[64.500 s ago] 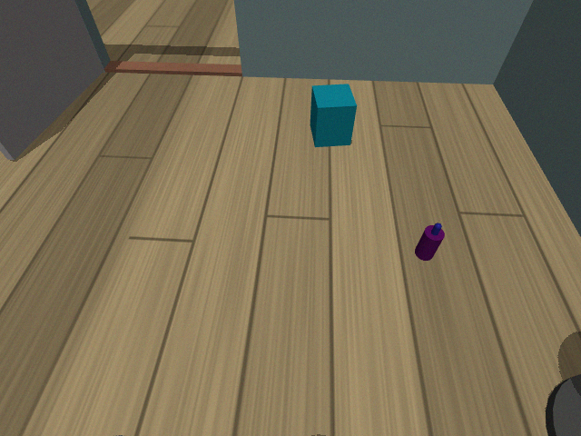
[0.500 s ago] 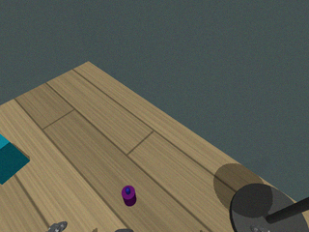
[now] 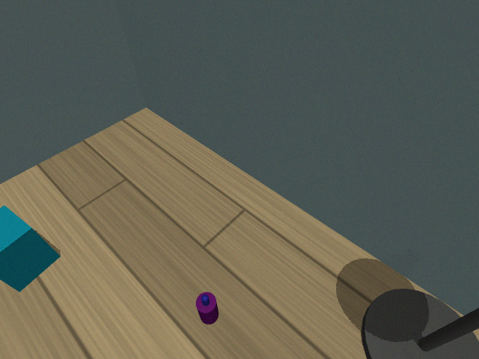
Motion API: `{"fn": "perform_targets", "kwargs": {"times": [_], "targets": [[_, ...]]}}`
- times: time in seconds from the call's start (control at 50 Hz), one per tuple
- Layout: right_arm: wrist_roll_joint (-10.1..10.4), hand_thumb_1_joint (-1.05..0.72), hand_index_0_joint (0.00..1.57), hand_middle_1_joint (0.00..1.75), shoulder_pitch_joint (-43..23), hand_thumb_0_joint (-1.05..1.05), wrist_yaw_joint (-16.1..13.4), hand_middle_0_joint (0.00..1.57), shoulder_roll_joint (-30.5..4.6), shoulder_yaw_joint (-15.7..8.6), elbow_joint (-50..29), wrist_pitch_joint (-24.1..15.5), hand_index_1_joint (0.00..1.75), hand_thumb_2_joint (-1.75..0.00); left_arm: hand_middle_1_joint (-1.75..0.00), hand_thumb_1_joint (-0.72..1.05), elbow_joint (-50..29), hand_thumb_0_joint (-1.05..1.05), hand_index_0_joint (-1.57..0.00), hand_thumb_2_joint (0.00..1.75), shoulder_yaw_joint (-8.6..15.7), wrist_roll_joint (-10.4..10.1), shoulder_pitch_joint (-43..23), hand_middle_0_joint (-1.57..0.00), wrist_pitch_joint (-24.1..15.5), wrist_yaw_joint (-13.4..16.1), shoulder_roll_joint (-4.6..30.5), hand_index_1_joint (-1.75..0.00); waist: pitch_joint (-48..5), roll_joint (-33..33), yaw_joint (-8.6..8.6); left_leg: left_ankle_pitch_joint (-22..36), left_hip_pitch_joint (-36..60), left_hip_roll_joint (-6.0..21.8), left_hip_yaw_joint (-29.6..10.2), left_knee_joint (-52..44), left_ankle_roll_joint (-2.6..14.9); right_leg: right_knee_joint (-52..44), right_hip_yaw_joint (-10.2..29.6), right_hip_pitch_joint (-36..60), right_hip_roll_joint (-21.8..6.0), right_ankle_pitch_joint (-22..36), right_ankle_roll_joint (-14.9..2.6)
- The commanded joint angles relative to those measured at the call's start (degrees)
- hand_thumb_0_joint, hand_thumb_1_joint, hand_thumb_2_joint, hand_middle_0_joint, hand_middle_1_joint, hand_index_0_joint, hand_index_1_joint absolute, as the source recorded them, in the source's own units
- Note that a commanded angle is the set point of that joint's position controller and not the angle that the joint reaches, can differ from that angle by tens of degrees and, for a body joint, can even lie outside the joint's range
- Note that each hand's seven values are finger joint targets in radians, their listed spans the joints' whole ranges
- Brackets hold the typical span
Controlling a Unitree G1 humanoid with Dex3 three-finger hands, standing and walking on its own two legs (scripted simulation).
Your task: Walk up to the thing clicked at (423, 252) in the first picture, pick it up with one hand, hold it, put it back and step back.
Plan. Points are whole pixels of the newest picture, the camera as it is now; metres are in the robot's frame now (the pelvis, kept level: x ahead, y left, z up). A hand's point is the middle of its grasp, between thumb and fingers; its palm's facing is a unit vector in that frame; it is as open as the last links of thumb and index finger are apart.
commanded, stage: stand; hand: left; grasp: from the side
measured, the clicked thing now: (207, 306) +0.41 +0.15 -0.68
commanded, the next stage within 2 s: step back in 1.36 s
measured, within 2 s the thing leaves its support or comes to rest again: neither
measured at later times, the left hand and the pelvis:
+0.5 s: hand out of the picture +0.08 +0.24 -0.16, palm faces -0.04 -0.94 -0.33, open 7.4 cm; pelvis +0.02 +0.00 +0.00, yaw -1 degrees
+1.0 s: hand out of the picture +0.10 +0.24 -0.15, palm faces -0.04 -0.94 -0.34, open 7.4 cm; pelvis +0.03 -0.01 +0.01, yaw -1 degrees
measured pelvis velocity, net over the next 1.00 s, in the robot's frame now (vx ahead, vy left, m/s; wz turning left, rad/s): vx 0.03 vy -0.01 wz -0.02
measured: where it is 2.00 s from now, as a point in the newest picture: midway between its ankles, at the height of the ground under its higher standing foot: outside the picture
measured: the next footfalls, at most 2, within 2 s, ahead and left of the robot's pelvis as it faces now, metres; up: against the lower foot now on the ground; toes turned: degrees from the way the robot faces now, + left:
right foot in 1.94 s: -0.09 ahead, -0.14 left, +0.00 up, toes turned -2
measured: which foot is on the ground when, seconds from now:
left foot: down 0.00-1.00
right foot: down 0.00-1.00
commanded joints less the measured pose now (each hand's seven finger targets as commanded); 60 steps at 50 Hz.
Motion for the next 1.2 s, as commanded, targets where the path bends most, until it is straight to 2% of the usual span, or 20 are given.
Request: {"fn": "perform_targets", "kwargs": {"times": [0.0, 0.04, 0.1, 0.14, 0.16, 0.2, 0.22, 0.3, 0.34, 0.36, 0.46, 0.48, 0.5, 0.58, 0.64, 0.7, 0.8, 0.88, 0.92, 1.18], "targets": [[0.2, -0.9, 0.2, 0.3, -1.7, 0.0, -0.4, 0.2, -11.3, -2.0, -2.2, -0.8, 0.3, -0.9, -0.3, 0.9, -2.5, 0.0, -0.2, 0.9, 2.5, 0.2, -3.1, -0.2, -1.4, 0.6, 12.1, -0.3, 0.3, -0.3, -0.66, -8.1, -1.9, 5.4, -6.0, -6.7, 0.89, -7.5, 5.4, -3.6, -3.8, -8.8, -2.58], [0.3, -0.9, 0.2, 0.3, -2.4, 0.0, -0.3, 0.2, -11.5, -2.1, -2.2, -0.7, 0.3, -0.9, -0.3, 0.9, -2.1, 0.0, -0.2, 0.9, 2.4, 0.2, -2.7, -0.2, -1.2, 0.5, 12.0, -0.3, 0.8, -1.1, -0.32, -8.6, -2.0, 5.4, -6.1, -6.6, 1.0, -8.1, 5.8, -4.4, -4.0, -10.5, -2.84], [0.2, -0.9, 0.2, 0.3, -2.1, 0.0, -0.2, 0.2, -11.1, -1.9, -1.8, -0.7, 0.3, -0.9, -0.3, 0.9, -1.8, 0.0, -0.2, 0.9, 2.3, 0.1, -3.0, -0.2, -1.4, 0.5, 12.2, -0.3, -0.7, -1.3, -0.36, -5.9, -1.2, 5.6, -5.8, -6.1, 1.08, -8.0, 5.9, -3.4, -4.2, -8.7, -2.91], [0.3, -0.9, 0.2, 0.3, -1.7, 0.0, -0.2, 0.2, -11.6, -1.8, -1.5, -0.7, 0.3, -0.9, -0.3, 0.9, -1.6, 0.0, -0.2, 0.9, 2.4, 0.0, -3.0, -0.2, -1.3, 0.4, 12.4, -0.3, -0.5, 0.0, -0.35, -8.7, -2.9, 5.7, -6.2, -7.1, 1.12, -7.6, 5.6, -2.3, -3.9, -8.6, -2.79], [0.3, -0.9, 0.2, 0.3, -2.3, 0.0, -0.3, 0.2, -12.0, -1.9, -1.6, -0.8, 0.3, -0.9, -0.3, 0.9, -1.4, 0.0, -0.2, 0.9, 2.4, 0.0, -2.7, -0.2, -1.3, 0.4, 12.2, -0.3, -1.4, 0.1, -0.21, -8.0, -2.0, 5.8, -6.1, -6.8, 1.23, -7.3, 5.5, -2.2, -3.9, -7.5, -2.81], [0.4, -0.9, 0.2, 0.3, -2.7, 0.0, -0.3, 0.2, -11.7, -1.7, -1.6, -1.0, 0.3, -0.9, -0.3, 0.9, -1.2, 0.0, -0.2, 0.9, 2.4, -0.1, -3.2, -0.2, -1.6, 0.4, 12.3, -0.3, -2.5, -1.0, -0.13, -2.1, -0.2, 6.1, -5.6, -5.8, 1.3, -7.1, 5.8, -1.1, -4.6, -3.0, -3.08], [0.4, -0.9, 0.2, 0.3, -2.1, 0.0, -0.3, 0.2, -11.6, -1.6, -1.4, -1.0, 0.3, -0.9, -0.3, 0.9, -1.1, 0.0, -0.2, 0.9, 2.4, -0.1, -3.7, -0.2, -1.6, 0.4, 12.3, -0.3, -2.9, -1.2, -0.58, -1.5, -0.2, 6.2, -5.5, -5.8, 1.27, -7.2, 5.7, -0.9, -4.5, -2.6, -2.98], [0.4, -0.9, 0.2, 0.3, -2.3, 0.0, -0.6, 0.2, -12.6, -1.5, -0.8, -1.2, 0.3, -0.9, -0.3, 0.9, -0.9, 0.0, -0.2, 0.9, 2.3, -0.4, -4.1, -0.2, -1.3, 0.3, 12.1, -0.3, -3.0, 1.1, -0.35, -2.0, -0.3, 6.6, -5.7, -7.2, 1.2, -6.1, 5.1, 0.6, -4.3, 0.8, -3.05], [0.6, -0.9, 0.2, 0.3, -2.3, 0.0, -0.6, 0.2, -12.5, -1.4, -0.8, -1.3, 0.3, -0.9, -0.3, 0.9, -0.7, 0.0, -0.2, 0.9, 2.3, -0.4, -4.3, -0.2, -1.4, 0.3, 12.1, -0.3, -3.8, 0.3, -0.34, 1.1, 0.4, 6.7, -5.4, -7.0, 1.2, -6.1, 5.0, 1.4, -4.4, 3.1, -3.0], [0.6, -0.9, 0.2, 0.3, -2.3, 0.0, -0.6, 0.2, -12.6, -1.3, -0.5, -1.3, 0.3, -0.9, -0.3, 0.9, -0.5, 0.0, -0.2, 0.9, 2.3, -0.5, -4.3, -0.2, -1.3, 0.3, 12.2, -0.3, -2.7, 0.0, -0.34, -0.3, 0.1, 6.6, -5.7, -7.6, 0.98, -6.2, 4.8, 0.6, -4.1, 1.9, -2.84], [0.6, -0.9, 0.2, 0.3, -2.3, 0.0, -0.7, 0.2, -12.8, -1.3, -0.2, -1.5, 0.3, -0.9, -0.3, 0.9, -0.5, 0.0, -0.2, 0.9, 2.3, -0.5, -5.2, -0.2, -1.4, 0.3, 12.1, -0.3, -4.7, -0.3, -0.48, 6.2, 2.6, 7.1, -4.9, -6.7, 1.05, -6.1, 4.9, 2.2, -4.6, 6.5, -2.78], [0.6, -0.9, 0.2, 0.3, -2.5, 0.0, -0.8, 0.2, -13.0, -1.2, 0.0, -1.5, 0.3, -0.9, -0.3, 0.9, -0.3, 0.0, -0.2, 0.9, 2.3, -0.6, -5.1, -0.2, -1.3, 0.2, 12.0, -0.3, -4.1, -0.1, -0.48, 5.2, 2.2, 7.0, -5.0, -7.2, 0.83, -6.2, 4.7, 1.8, -4.4, 5.8, -2.64], [0.6, -0.9, 0.2, 0.3, -3.3, 0.0, -0.8, 0.2, -12.8, -1.3, -0.3, -1.6, 0.3, -0.9, -0.3, 0.9, -0.2, 0.0, -0.2, 0.9, 2.3, -0.5, -4.9, -0.2, -1.3, 0.3, 11.9, -0.3, -4.1, -0.6, -0.25, 7.6, 3.1, 7.3, -5.0, -6.9, 0.92, -6.0, 4.6, 1.7, -4.6, 7.1, -2.71], [0.6, -0.9, 0.2, 0.3, -3.1, 0.0, -0.9, 0.2, -12.8, -1.3, 0.2, -1.5, 0.3, -0.9, -0.3, 0.9, -0.2, 0.0, -0.2, 0.9, 2.4, -0.6, -5.8, -0.2, -1.1, 0.2, 12.0, -0.3, -3.9, -0.5, -0.49, 6.8, 3.2, 7.3, -4.6, -7.4, 0.61, -6.5, 4.6, 1.6, -4.4, 6.3, -2.65], [0.7, -0.9, 0.2, 0.3, -3.4, 0.0, -0.8, 0.2, -13.1, -1.4, 0.1, -1.6, 0.3, -0.9, -0.3, 0.9, -0.2, 0.0, -0.2, 0.9, 2.5, -0.6, -5.8, -0.2, -1.0, 0.1, 11.9, -0.3, -3.3, 0.0, -0.61, 4.1, 2.5, 7.1, -4.6, -8.4, 0.42, -6.8, 4.5, 1.3, -4.2, 4.8, -2.58], [0.6, -0.9, 0.2, 0.3, -4.1, 0.0, -0.8, 0.2, -12.8, -1.4, 0.0, -1.6, 0.3, -0.9, -0.3, 0.9, -0.4, 0.0, -0.2, 0.9, 2.6, -0.6, -6.2, -0.2, -1.2, 0.1, 12.2, -0.3, -3.9, -0.9, -0.43, 6.8, 3.8, 7.5, -4.4, -7.9, 0.39, -6.8, 4.8, 1.1, -4.4, 6.0, -2.67], [0.7, -0.9, 0.2, 0.3, -4.4, 0.0, -0.6, 0.2, -12.5, -1.4, 0.1, -1.5, 0.3, -0.9, -0.3, 0.9, -0.3, 0.0, -0.2, 0.9, 2.5, -0.6, -6.5, -0.2, -1.3, 0.1, 12.4, -0.3, -3.9, -1.3, -0.72, 5.4, 3.0, 7.1, -4.2, -8.2, 0.14, -7.5, 5.0, 1.8, -4.5, 5.9, -2.61], [0.7, -0.9, 0.2, 0.3, -4.9, 0.0, -0.7, 0.2, -13.2, -1.5, 0.0, -1.7, 0.3, -0.9, -0.3, 0.9, -0.6, 0.0, -0.2, 0.9, 2.6, -0.6, -6.3, -0.2, -1.3, 0.1, 12.5, -0.3, -6.2, 0.0, -0.5, 9.5, 5.3, 7.6, -3.8, -7.2, 0.5, -6.9, 5.1, 2.7, -4.9, 10.3, -2.77], [0.7, -0.9, 0.2, 0.3, -4.8, 0.0, -0.6, 0.2, -12.8, -1.4, 0.0, -1.6, 0.3, -0.9, -0.3, 0.9, -0.5, 0.0, -0.2, 0.9, 2.6, -0.6, -6.4, -0.2, -1.3, 0.2, 12.3, -0.3, -5.9, -1.2, -0.73, 9.8, 5.1, 7.6, -3.9, -7.2, 0.37, -6.9, 4.9, 2.7, -4.7, 10.6, -2.68], [0.7, -0.9, 0.2, 0.3, -4.6, 0.0, -0.5, 0.2, -13.2, -1.3, 0.1, -1.3, 0.3, -0.9, -0.3, 0.9, -0.8, 0.0, -0.2, 0.9, 2.6, -0.7, -6.0, -0.2, -1.4, 0.0, 12.7, -0.3, -3.9, -0.4, -0.7, 5.0, 3.9, 7.5, -3.8, -8.2, 0.13, -8.2, 5.3, 1.5, -4.5, 6.2, -2.88]]}}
